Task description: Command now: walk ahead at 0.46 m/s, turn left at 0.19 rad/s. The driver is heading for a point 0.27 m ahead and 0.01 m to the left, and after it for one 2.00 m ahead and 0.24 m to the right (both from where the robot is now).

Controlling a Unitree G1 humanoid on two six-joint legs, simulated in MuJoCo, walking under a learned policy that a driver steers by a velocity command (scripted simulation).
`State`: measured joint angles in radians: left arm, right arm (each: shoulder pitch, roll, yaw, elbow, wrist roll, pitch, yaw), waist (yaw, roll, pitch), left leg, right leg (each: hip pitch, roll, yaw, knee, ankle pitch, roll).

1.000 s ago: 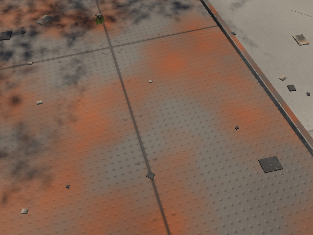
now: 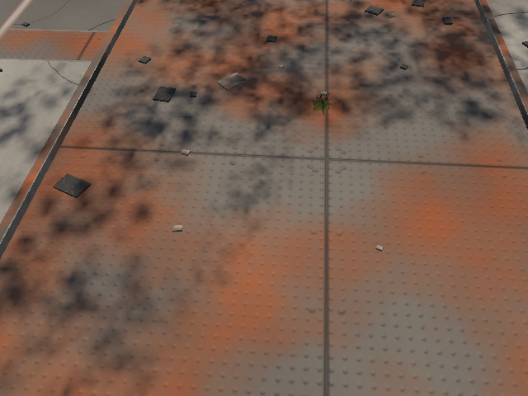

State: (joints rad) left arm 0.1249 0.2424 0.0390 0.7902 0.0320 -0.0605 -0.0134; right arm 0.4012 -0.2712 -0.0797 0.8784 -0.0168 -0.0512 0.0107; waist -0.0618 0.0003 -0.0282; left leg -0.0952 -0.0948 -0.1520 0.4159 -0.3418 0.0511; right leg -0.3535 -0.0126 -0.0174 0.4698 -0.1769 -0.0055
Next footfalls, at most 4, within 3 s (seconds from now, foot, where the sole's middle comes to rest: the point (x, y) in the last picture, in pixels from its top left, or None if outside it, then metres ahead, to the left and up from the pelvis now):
0.42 left None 0.28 0.07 -0.77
0.72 right None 0.22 -0.13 -0.77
2.94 left None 0.42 0.09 -0.77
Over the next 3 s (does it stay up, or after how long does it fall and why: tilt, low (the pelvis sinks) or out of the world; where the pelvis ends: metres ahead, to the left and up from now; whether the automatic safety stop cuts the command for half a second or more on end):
stays up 0.34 0.00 -0.01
